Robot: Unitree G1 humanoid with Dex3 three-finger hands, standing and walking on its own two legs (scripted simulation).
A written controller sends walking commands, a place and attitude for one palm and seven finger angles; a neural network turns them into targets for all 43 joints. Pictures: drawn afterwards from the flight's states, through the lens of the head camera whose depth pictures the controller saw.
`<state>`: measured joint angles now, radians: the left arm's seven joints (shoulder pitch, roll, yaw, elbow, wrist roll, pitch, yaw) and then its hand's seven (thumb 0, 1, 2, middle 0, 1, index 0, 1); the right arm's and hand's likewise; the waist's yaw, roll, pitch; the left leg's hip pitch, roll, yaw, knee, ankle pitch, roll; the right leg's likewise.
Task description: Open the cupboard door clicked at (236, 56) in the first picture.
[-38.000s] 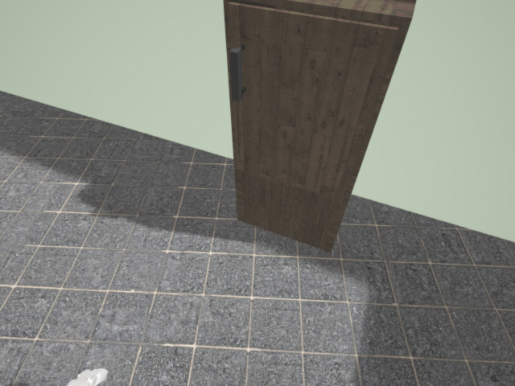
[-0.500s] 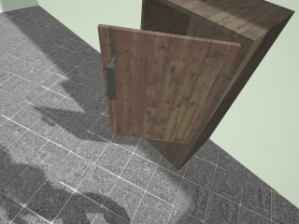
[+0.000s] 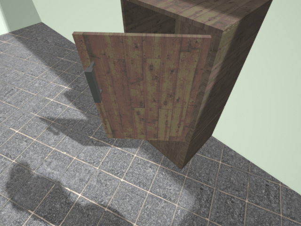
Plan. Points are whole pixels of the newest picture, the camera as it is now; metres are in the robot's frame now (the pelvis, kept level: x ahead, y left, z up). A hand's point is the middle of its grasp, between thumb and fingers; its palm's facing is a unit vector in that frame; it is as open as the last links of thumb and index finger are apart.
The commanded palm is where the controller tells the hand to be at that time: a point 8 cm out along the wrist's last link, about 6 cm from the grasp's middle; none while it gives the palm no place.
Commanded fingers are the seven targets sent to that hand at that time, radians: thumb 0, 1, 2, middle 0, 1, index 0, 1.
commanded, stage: come to a stop and stand still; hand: left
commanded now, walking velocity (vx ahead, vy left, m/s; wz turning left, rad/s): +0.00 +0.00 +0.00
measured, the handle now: (95, 82) +0.58 +0.23 +0.04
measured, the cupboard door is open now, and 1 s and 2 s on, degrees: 41 41 41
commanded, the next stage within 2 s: look again from close up in 0.30 s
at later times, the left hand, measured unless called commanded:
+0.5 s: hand out of the picture -0.03 +0.14 -0.17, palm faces +0.03 -0.98 -0.18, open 7.4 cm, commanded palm none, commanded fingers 0.00 0.90 0.90 -0.20 -0.30 -0.20 -0.30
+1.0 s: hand out of the picture +0.02 +0.24 -0.16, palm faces +0.00 -0.97 -0.24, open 7.4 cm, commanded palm none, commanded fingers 0.00 0.90 0.90 -0.20 -0.30 -0.20 -0.30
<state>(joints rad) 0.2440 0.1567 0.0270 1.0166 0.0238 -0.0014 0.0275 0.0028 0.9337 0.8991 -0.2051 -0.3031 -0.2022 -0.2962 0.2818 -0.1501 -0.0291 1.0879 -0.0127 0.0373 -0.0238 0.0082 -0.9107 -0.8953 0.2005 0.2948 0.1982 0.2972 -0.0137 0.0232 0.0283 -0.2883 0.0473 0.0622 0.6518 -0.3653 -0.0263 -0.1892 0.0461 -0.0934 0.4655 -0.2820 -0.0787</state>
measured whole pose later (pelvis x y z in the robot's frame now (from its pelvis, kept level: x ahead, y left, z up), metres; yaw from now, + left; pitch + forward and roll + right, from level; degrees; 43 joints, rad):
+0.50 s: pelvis -0.01 -0.02 +0.00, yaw +1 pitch -1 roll +0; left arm 0.34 0.11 -0.01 1.09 0.02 -0.03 0.03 0.01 0.91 0.90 -0.21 -0.30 -0.20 -0.30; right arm 0.28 -0.16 -0.01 1.08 -0.01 -0.01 -0.04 0.01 -0.93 -0.89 0.20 0.30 0.20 0.30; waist -0.01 0.03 0.05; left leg -0.21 0.04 0.04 0.48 -0.26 -0.01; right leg -0.16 0.06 -0.12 0.44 -0.26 -0.09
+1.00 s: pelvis -0.03 +0.04 +0.00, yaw +0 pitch -2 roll -1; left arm 0.25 0.23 0.00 1.03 0.02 -0.01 0.02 0.01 0.91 0.90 -0.20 -0.30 -0.20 -0.30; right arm 0.22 -0.21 0.01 1.06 -0.02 -0.01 -0.01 0.01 -0.91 -0.90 0.20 0.30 0.20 0.30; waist 0.00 -0.01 0.00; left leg -0.18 -0.02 0.08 0.43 -0.22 0.06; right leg -0.16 0.00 -0.07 0.42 -0.22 -0.02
